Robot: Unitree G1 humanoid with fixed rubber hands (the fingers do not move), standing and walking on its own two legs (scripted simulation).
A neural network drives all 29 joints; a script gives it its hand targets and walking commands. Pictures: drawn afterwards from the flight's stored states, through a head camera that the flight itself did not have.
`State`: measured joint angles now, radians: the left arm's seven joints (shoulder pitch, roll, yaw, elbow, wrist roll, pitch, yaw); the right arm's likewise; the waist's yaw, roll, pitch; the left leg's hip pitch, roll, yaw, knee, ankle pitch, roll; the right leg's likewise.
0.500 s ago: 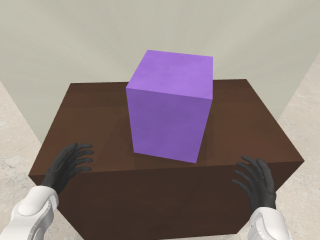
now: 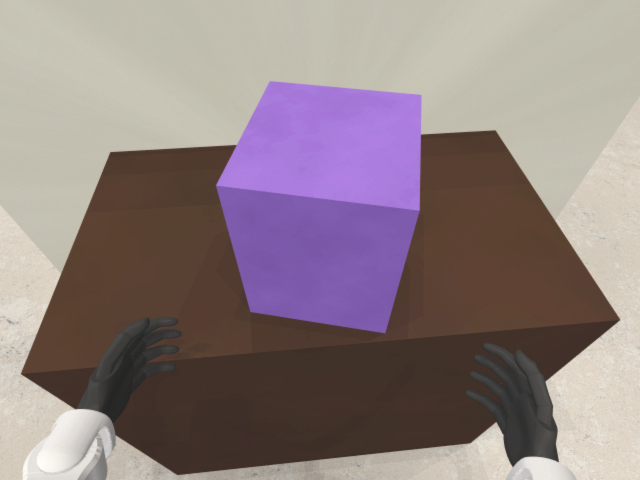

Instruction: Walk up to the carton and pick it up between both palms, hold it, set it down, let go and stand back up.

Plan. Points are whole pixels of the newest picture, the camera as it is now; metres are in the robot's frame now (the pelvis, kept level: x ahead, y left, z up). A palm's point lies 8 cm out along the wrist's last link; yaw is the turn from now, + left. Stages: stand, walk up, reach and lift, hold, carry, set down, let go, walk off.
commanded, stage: set down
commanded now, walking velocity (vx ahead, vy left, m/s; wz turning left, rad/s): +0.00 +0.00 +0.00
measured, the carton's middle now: (329, 211) +0.44 +0.07 +0.08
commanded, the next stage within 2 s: let go in 1.82 s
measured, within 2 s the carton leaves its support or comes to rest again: neither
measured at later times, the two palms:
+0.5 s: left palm (148, 428) +0.16 +0.24 +0.01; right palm out of the picture +0.15 -0.18 +0.01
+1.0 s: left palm (150, 441) +0.15 +0.25 -0.03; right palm (541, 479) +0.16 -0.19 -0.02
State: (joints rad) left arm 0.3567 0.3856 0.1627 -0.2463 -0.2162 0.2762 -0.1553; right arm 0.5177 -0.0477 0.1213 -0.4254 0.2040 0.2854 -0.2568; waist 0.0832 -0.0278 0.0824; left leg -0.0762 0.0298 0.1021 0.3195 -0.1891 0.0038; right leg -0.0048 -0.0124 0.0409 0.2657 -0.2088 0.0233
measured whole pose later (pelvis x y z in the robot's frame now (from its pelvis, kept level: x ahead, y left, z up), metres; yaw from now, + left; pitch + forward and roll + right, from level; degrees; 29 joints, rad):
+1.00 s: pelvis -0.02 -0.01 +0.00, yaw +0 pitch -3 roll +0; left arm 0.25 0.32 0.04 0.17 -0.14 0.23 -0.06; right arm 0.31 -0.11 0.03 0.19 0.08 0.07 -0.09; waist 0.05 -0.03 0.07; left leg -0.12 0.03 0.07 0.33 -0.16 -0.01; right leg -0.07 -0.01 0.03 0.33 -0.21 0.02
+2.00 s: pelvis -0.02 -0.01 +0.00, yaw -1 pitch -4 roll +0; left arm 0.14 0.20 0.00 0.56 0.03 0.14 0.00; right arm 0.14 -0.20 -0.03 0.76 -0.02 -0.18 0.02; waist 0.01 -0.02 0.08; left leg -0.10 0.04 0.07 0.36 -0.19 -0.02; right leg -0.05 0.00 0.02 0.35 -0.23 0.00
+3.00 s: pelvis -0.01 +0.00 -0.01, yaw +1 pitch -1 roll +0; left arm 0.20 0.40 0.00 0.87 0.02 -0.02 -0.01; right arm 0.16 -0.39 0.01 0.97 -0.02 -0.03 0.03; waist 0.00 -0.01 -0.01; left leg -0.19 0.01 0.04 0.43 -0.22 0.01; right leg -0.11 -0.03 -0.01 0.38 -0.25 0.03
